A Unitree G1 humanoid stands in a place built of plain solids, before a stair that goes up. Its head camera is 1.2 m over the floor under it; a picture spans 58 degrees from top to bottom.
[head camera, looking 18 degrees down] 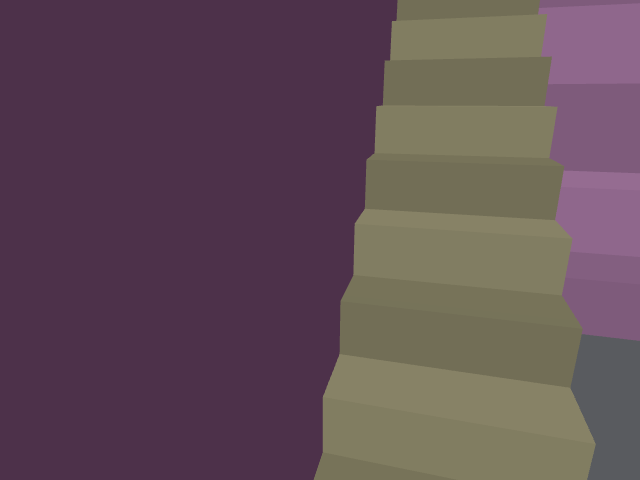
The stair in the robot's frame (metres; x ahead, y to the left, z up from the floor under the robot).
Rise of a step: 0.20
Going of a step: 0.23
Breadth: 0.70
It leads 15 degrees to the right of straight ahead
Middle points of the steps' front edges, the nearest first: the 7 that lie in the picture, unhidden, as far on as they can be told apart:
0.96 -0.35 0.39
1.18 -0.40 0.58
1.39 -0.46 0.78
1.61 -0.52 0.98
1.84 -0.58 1.17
2.06 -0.64 1.37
2.27 -0.69 1.57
